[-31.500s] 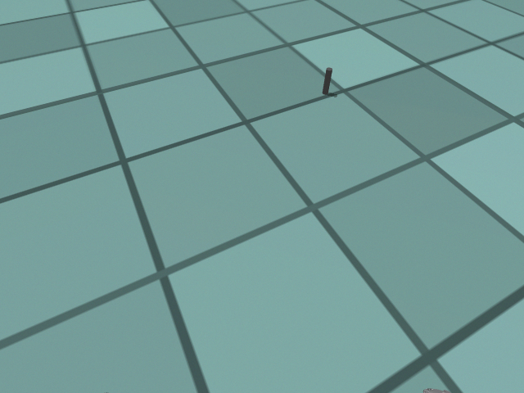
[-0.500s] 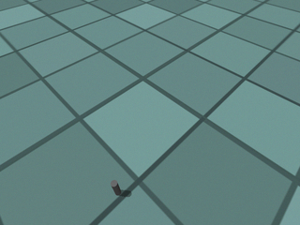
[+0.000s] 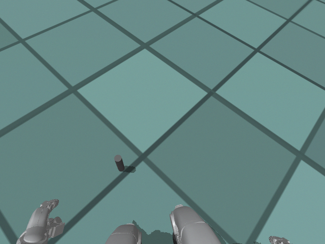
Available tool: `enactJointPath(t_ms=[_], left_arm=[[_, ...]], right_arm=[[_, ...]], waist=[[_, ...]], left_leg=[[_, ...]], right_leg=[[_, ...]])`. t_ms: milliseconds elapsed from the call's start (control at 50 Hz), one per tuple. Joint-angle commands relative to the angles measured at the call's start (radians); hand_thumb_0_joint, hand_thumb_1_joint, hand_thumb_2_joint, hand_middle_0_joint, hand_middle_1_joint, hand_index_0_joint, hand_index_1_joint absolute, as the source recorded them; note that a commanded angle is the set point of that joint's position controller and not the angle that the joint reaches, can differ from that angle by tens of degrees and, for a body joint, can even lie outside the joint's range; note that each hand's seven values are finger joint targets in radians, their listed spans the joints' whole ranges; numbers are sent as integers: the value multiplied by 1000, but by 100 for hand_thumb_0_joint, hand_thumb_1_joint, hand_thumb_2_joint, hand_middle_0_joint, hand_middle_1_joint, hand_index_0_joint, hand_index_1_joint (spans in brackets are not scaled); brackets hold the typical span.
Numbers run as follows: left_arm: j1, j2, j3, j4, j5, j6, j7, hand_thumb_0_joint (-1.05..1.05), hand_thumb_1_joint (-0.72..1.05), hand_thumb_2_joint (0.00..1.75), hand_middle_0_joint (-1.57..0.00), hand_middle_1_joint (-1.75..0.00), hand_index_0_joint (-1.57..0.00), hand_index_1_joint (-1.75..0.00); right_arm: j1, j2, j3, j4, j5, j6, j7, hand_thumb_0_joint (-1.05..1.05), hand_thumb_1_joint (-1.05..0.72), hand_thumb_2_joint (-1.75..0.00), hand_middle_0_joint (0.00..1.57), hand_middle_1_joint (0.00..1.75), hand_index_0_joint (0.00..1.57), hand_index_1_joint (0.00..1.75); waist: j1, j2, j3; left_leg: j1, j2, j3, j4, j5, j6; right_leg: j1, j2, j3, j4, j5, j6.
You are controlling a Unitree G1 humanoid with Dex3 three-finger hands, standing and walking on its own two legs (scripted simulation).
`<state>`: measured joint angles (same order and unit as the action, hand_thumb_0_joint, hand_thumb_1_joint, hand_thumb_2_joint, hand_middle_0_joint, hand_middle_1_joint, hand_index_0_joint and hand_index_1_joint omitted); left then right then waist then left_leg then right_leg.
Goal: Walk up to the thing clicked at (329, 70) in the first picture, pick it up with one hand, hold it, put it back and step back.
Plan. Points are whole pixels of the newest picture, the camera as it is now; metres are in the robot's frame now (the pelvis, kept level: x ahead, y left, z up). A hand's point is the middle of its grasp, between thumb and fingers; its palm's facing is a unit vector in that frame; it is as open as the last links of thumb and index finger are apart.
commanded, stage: step back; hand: left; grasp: from the side
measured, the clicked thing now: (119, 163) +0.51 +0.19 -0.66
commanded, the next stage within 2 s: none
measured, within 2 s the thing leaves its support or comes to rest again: neither
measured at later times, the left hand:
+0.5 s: hand out of the picture +0.02 +0.24 -0.12, palm faces -0.06 -0.91 -0.41, open 7.4 cm
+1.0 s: hand out of the picture -0.18 +0.25 -0.15, palm faces -0.10 -0.91 -0.40, open 7.4 cm
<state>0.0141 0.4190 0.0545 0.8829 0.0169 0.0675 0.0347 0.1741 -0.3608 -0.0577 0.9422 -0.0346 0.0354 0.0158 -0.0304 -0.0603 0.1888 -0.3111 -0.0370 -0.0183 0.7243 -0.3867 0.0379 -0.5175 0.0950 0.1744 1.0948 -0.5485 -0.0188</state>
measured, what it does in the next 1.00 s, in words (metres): walks backwards: right foot, then left foot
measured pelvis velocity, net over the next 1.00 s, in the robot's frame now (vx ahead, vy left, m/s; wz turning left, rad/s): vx -0.28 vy -0.02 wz -0.12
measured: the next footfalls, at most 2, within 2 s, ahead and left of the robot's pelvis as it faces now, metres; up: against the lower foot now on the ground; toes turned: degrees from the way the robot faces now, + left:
right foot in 0.26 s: -0.04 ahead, -0.14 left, +0.00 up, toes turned +0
left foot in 0.60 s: -0.11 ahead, +0.10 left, +0.00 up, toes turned -4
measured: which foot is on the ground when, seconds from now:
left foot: down 0.00-0.28, up 0.30-0.58, down 0.60-1.00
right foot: up 0.00-0.24, down 0.26-0.62, up 0.64-0.98, down 1.00-1.00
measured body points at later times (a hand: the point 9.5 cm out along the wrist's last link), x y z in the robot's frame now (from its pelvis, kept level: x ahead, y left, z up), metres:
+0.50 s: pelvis -0.11 -0.01 +0.01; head -0.05 -0.03 +0.46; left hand +0.03 +0.29 -0.09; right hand -0.03 -0.34 -0.12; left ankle -0.14 +0.12 -0.66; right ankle -0.08 -0.13 -0.72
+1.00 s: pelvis -0.28 -0.02 +0.00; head -0.22 -0.03 +0.44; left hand -0.18 +0.29 -0.12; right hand -0.17 -0.35 -0.10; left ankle -0.15 +0.10 -0.72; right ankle -0.32 -0.15 -0.72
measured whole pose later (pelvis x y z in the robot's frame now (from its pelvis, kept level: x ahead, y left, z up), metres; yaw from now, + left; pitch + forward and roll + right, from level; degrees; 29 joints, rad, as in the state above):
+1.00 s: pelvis -0.28 -0.02 +0.00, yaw -7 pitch -2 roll -1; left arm 0.21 0.39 0.08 0.85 0.03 0.05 -0.01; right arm 0.10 -0.39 -0.05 0.79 -0.03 0.04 0.00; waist 0.03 0.01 0.18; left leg -0.45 0.07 0.00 0.66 -0.17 -0.02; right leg -0.21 0.02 0.05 0.67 -0.42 0.01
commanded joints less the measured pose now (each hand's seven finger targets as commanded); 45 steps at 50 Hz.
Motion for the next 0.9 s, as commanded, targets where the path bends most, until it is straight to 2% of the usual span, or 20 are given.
enactJointPath(t_ms=[0,100,160,220,240,260,280,320,360,460,500,540,560,580,600,620,660,680,800,880], left_arm=[[105,175,58,-60,-1,-27,9,0,90,90,-20,-30,-20,-30],[46,145,63,-125,2,-43,-7,0,90,90,-20,-30,-20,-30],[113,126,64,-117,2,-49,-13,0,90,90,-20,-30,-20,-30],[221,117,71,-64,14,-59,-12,0,90,90,-20,-30,-20,-30],[219,183,87,-73,27,-67,-9,0,90,90,-20,-30,-20,-30],[173,274,107,-92,10,-62,-15,0,90,90,-20,-30,-20,-30],[138,304,109,-124,18,-68,-13,0,90,90,-20,-30,-20,-30],[62,220,93,-156,0,-67,-7,0,90,90,-20,-30,-20,-30],[52,183,84,-161,10,-61,-2,0,90,90,-20,-30,-20,-30],[153,170,80,-171,18,-48,3,0,90,90,-20,-30,-20,-30],[140,181,77,-179,13,-40,-1,0,90,90,-20,-30,-20,-30],[101,201,69,-194,1,-31,-9,0,90,90,-20,-30,-20,-30],[115,177,61,-198,-1,-26,-12,0,90,90,-20,-30,-20,-30],[139,142,55,-205,-4,-24,-16,0,90,90,-20,-30,-20,-30],[60,159,68,-215,-6,-27,-1,0,90,90,-20,-30,-20,-30],[36,169,78,-200,9,-27,8,0,90,90,-20,-30,-20,-30],[108,150,75,-162,-10,-24,3,0,90,90,-20,-30,-20,-30],[161,154,80,-142,-12,-23,-1,0,90,90,-20,-30,-20,-30],[163,142,80,-156,7,-29,-16,0,90,90,-20,-30,-20,-30],[221,134,77,-126,5,-32,-24,0,90,90,-20,-30,-20,-30]], right_arm=[[-61,-268,-70,-125,1,-40,-51,0,-90,-90,20,30,20,30],[59,-268,-72,-120,8,-40,-57,0,-90,-90,20,30,20,30],[26,-276,-68,-137,13,-31,-54,0,-90,-90,20,30,20,30],[-24,-267,-59,-146,26,-16,-46,0,-90,-90,20,30,20,30],[-22,-230,-46,-155,35,-15,-42,0,-90,-90,20,30,20,30],[-53,-190,-35,-169,43,-13,-45,0,-90,-90,20,30,20,30],[-69,-208,-46,-155,32,-4,-58,0,-90,-90,20,30,20,30],[5,-236,-50,-122,41,1,-53,0,-90,-90,20,30,20,30],[18,-224,-42,-110,41,-10,-57,0,-90,-90,20,30,20,30],[-3,-204,-30,-136,34,-16,-54,0,-90,-90,20,30,20,30],[21,-193,-35,-131,24,-21,-49,0,-90,-90,20,30,20,30],[87,-195,-47,-103,16,-28,-42,0,-90,-90,20,30,20,30],[72,-211,-56,-107,5,-32,-41,0,-90,-90,20,30,20,30],[53,-291,-76,-124,-12,-36,-39,0,-90,-90,20,30,20,30],[22,-379,-91,-144,-1,-33,-27,0,-90,-90,20,30,20,30],[9,-376,-93,-145,-1,-40,-31,0,-90,-90,20,30,20,30],[-76,-289,-62,-151,-4,-44,-41,0,-90,-90,20,30,20,30],[-99,-276,-60,-163,-2,-45,-44,0,-90,-90,20,30,20,30],[4,-255,-66,-176,5,-41,-49,0,-90,-90,20,30,20,30],[-32,-289,-73,-204,0,-27,-41,0,-90,-90,20,30,20,30]], waist=[[51,209,-226],[-22,179,-242],[-1,214,-291],[54,192,-310],[49,62,-302],[61,-166,-244],[79,-205,-202],[26,-45,-183],[24,-80,-164],[81,-118,-227],[65,-150,-247],[16,-116,-261],[23,-63,-252],[25,133,-266],[-23,303,-235],[-33,264,-199],[49,138,-180],[72,176,-165],[-1,199,-216],[18,265,-252]], left_leg=[[221,295,-287,-220,720,202],[334,288,-253,-183,773,214],[302,266,-209,-148,707,181],[124,230,-163,-72,546,107],[-62,165,-139,-11,362,46],[-157,-29,-34,166,21,-18],[-137,-42,-89,389,-263,-36],[-136,-60,-178,522,-181,-39],[-153,-83,-137,493,-141,-45],[-158,-33,-57,152,-154,-64],[-80,-8,-11,-19,-115,-46],[95,3,26,-267,123,-26],[157,43,-55,-307,214,-6],[242,247,-316,-339,328,73],[95,426,-478,-394,471,221],[23,473,-534,-405,486,286],[64,328,-302,-337,579,200],[69,304,-251,-322,583,184],[250,288,-212,-271,566,216],[164,294,-204,-266,442,192]], right_leg=[[-58,-5,32,180,27,12],[-12,-26,-35,-95,9,43],[112,-59,-111,-345,63,24],[365,-69,-145,-680,372,-8],[462,-179,45,-658,511,-50],[374,-368,275,-707,619,-206],[252,-502,407,-716,747,-322],[245,-389,214,-666,771,-271],[273,-307,92,-626,817,-213],[486,-299,79,-566,876,-202],[474,-297,83,-552,826,-185],[366,-277,64,-496,727,-138],[270,-233,54,-470,588,-90],[92,-125,-9,-329,334,-34],[66,8,-94,-123,-85,3],[77,7,11,60,-114,6],[27,26,58,179,-15,-8],[20,21,39,215,26,-1],[16,-12,-26,-9,27,60],[175,-67,-119,-283,49,42]])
